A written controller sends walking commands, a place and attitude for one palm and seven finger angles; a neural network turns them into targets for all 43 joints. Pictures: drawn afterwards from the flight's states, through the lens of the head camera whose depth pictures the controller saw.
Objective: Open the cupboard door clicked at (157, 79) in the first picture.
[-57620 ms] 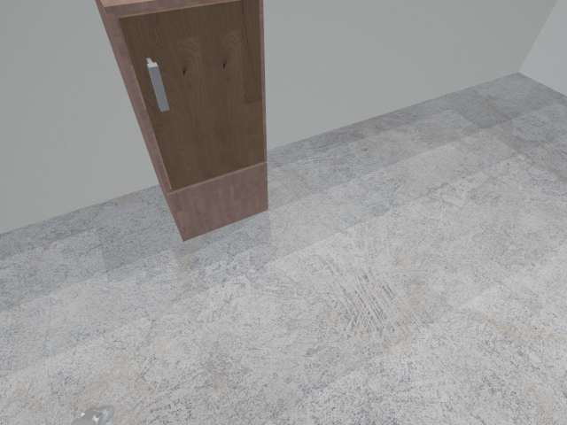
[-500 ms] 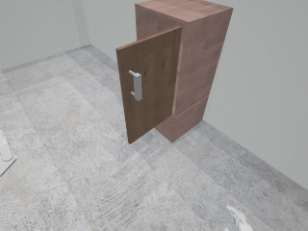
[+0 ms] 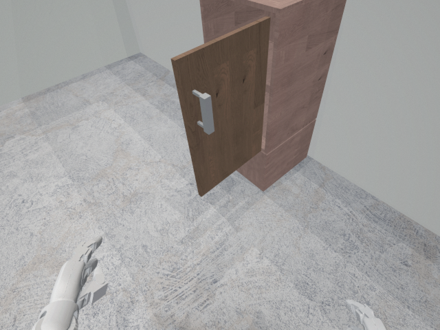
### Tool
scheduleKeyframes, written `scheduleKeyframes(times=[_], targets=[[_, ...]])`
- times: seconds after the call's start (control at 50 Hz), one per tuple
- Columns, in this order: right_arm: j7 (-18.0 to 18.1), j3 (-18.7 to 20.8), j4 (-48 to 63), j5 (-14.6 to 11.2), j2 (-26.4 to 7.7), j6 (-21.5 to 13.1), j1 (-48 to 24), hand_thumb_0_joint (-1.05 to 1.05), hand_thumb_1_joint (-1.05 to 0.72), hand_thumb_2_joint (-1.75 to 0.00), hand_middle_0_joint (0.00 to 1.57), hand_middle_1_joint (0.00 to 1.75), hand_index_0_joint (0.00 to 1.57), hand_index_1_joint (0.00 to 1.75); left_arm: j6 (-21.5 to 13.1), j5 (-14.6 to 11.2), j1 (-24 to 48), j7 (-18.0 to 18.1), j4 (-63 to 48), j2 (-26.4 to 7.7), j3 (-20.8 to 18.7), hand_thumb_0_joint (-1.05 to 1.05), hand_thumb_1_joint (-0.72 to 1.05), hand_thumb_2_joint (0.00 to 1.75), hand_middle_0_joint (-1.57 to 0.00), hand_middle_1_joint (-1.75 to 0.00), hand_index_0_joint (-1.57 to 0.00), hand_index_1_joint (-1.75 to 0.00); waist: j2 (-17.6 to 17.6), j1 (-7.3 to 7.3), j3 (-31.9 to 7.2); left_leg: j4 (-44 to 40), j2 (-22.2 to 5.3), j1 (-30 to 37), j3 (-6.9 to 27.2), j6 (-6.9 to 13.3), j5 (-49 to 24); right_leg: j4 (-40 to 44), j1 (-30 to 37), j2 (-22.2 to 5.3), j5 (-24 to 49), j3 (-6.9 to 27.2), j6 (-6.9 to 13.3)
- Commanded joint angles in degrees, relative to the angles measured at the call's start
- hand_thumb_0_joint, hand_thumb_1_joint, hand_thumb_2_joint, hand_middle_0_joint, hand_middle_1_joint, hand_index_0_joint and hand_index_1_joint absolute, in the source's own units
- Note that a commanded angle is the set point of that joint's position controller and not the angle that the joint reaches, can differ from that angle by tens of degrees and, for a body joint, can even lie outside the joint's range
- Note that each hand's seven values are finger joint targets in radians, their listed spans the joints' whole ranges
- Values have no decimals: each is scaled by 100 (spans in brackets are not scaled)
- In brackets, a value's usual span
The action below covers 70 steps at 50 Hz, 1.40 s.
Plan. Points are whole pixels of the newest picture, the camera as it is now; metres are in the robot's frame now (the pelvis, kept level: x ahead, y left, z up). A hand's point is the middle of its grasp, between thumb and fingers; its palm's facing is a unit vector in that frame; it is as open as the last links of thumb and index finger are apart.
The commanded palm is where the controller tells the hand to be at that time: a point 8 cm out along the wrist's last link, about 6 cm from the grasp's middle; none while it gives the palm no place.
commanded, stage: let the arm hang, fingers relaxed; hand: left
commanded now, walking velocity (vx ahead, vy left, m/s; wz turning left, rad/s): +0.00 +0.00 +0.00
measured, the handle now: (202, 111) +0.71 +0.09 +0.00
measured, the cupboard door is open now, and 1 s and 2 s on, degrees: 92 92 92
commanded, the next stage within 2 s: look to check the result in 0.94 s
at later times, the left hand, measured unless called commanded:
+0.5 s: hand out of the picture -0.02 +0.20 -0.15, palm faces +0.02 -0.97 -0.25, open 7.3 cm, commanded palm none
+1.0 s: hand out of the picture +0.03 +0.18 -0.15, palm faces +0.01 -0.98 -0.20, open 7.3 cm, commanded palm none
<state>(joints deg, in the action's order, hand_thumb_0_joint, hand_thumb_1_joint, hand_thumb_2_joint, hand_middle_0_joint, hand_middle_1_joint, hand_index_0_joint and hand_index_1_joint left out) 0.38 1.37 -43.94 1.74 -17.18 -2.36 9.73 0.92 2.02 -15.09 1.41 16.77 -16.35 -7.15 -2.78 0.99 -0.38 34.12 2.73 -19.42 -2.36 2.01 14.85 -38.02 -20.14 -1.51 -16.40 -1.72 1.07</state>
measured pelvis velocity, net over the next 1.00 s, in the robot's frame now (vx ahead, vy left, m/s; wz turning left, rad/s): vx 0.02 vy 0.01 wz -0.02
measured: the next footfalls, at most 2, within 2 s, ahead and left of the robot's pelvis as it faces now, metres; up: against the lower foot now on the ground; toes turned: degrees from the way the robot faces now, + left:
none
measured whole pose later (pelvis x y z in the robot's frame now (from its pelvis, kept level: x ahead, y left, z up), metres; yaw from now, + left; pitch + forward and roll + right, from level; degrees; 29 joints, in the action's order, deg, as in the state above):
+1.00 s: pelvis +0.02 +0.01 +0.02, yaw -1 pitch -1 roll +0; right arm 1.7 0.1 -65.9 1.3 -8.0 0.0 15.3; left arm -0.7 0.7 -14.3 1.5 65.6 -8.6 -0.5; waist -0.7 0.2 2.2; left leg 21.5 1.5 -9.6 -2.3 1.9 10.6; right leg -22.7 -9.2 0.2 -12.1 -1.4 1.0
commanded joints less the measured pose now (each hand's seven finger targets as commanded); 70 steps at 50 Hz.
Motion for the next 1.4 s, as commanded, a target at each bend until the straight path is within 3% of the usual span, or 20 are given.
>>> scheduleKeyframes(times=[0.0, 0.02, 0.04, 0.06, 0.1, 0.12, 0.18, 0.24, 0.28, 0.4, 0.64, 0.76, 0.82, 0.98, 1.06, 1.38], targets=[[-11, 65, 214, -83, -350, -10, 149, 0, -90, -90, 20, 30, 20, 30, -175, -19, -201, -82, 990, -585, 279, 0, 90, 90, -20, -30, -20, -30, 1620, -30, -545, -310, -480, 263, 489, -75, -668, 1350, 825, -984, 1859, 1125, 346], [-25, 37, 35, -53, -296, 103, 217, 0, -90, -90, 20, 30, 20, 30, -165, -54, 30, -80, 1348, -583, 347, 0, 90, 90, -20, -30, -20, -30, 1449, 48, -292, -360, -393, 488, 446, -110, -361, 1554, 393, -1004, 1214, 1143, 417], [-32, 1, -119, -28, -195, 182, 192, 0, -90, -90, 20, 30, 20, 30, -142, -72, 160, -64, 1652, -544, 396, 0, 90, 90, -20, -30, -20, -30, 1268, 70, -86, -438, -402, 647, 410, -112, -445, 1677, 135, -890, 738, 1106, 385], [-39, -24, -247, -18, -195, 226, 168, 0, -90, -90, 20, 30, 20, 30, -136, -81, 207, -40, 1907, -500, 439, 0, 90, 90, -20, -30, -20, -30, 874, 68, 16, -580, -468, 775, 462, -110, -707, 1693, 54, -734, 504, 994, 335], [-27, -106, -527, -17, -71, 217, 161, 0, -90, -90, 20, 30, 20, 30, -148, -119, 94, -18, 2469, -359, 515, 0, 90, 90, -20, -30, -20, -30, -100, -4, 123, -1011, -632, 671, 641, -71, -788, 1657, 294, -463, 243, 857, 190], [-13, -121, -651, -26, -34, 210, 148, 0, -90, -90, 20, 30, 20, 30, -154, -131, -26, -8, 2742, -324, 532, 0, 90, 90, -20, -30, -20, -30, -402, -56, 123, -1172, -674, 531, 702, -52, -606, 1675, 533, -405, 246, 809, 168], [33, -68, -914, -6, 118, 252, 292, 0, -90, -90, 20, 30, 20, 30, -176, -110, -287, 31, 3271, -125, 444, 0, 90, 90, -20, -30, -20, -30, -627, -100, -42, -1284, -658, 447, 682, -57, -26, 1892, 892, -389, 182, 734, 209], [55, -40, -1194, -12, 170, 266, 519, 0, -90, -90, 20, 30, 20, 30, -196, -131, -184, 17, 3668, -108, 485, 0, 90, 90, -20, -30, -20, -30, -227, -55, -115, -1371, -680, 562, 679, -61, 14, 2029, 937, -408, 78, 717, 223], [68, -28, -1335, -28, 137, 267, 577, 0, -90, -90, 20, 30, 20, 30, -192, -134, -131, 15, 3890, -96, 506, 0, 90, 90, -20, -30, -20, -30, 131, -46, 36, -1429, -728, 645, 706, -39, -89, 2090, 835, -410, 61, 654, 215], [98, -54, -1734, -40, 132, 261, 775, 0, -90, -90, 20, 30, 20, 30, -186, -152, -204, 18, 4408, -101, 549, 0, 90, 90, -20, -30, -20, -30, 391, -55, 421, -1561, -742, 716, 646, -26, -189, 2204, 690, -415, -10, 643, 201], [129, -78, -2047, -43, 291, 222, 899, 0, -90, -90, 20, 30, 20, 30, -168, -155, -305, 62, 4723, 59, 579, 0, 90, 90, -20, -30, -20, -30, 172, -82, 525, -1758, -779, 676, 663, -30, -173, 2053, 793, -390, 251, 597, 160], [143, -59, -2055, -55, 321, 183, 897, 0, -90, -90, 20, 30, 20, 30, -194, -145, -316, 80, 4734, 124, 565, 0, 90, 90, -20, -30, -20, -30, 266, -101, 450, -1731, -796, 766, 651, -20, -436, 1979, 868, -379, 485, 561, 143], [151, -62, -2077, -43, 388, 178, 890, 0, -90, -90, 20, 30, 20, 30, -188, -143, -306, 83, 4748, 177, 563, 0, 90, 90, -20, -30, -20, -30, 101, -86, 512, -1771, -806, 754, 654, -26, -440, 1966, 845, -389, 553, 569, 138], [162, -30, -2056, -60, 290, 144, 870, 0, -90, -90, 20, 30, 20, 30, -229, -141, -253, 79, 4733, 106, 545, 0, 90, 90, -20, -30, -20, -30, 369, -63, 397, -1688, -829, 952, 630, -1, -851, 1981, 931, -417, 823, 552, 134], [166, -22, -2042, -66, 197, 148, 785, 0, -90, -90, 20, 30, 20, 30, -241, -140, -260, 77, 4728, 56, 539, 0, 90, 90, -20, -30, -20, -30, 225, -66, 414, -1683, -826, 1031, 607, 2, -858, 2021, 898, -399, 838, 603, 152], [159, -8, -2021, -60, -54, 138, 512, 0, -90, -90, 20, 30, 20, 30, -251, -140, -35, 40, 4738, -165, 530, 0, 90, 90, -20, -30, -20, -30, 280, -58, 357, -1745, -845, 1130, 649, -5, -862, 2118, 1011, -442, 838, 610, 156]])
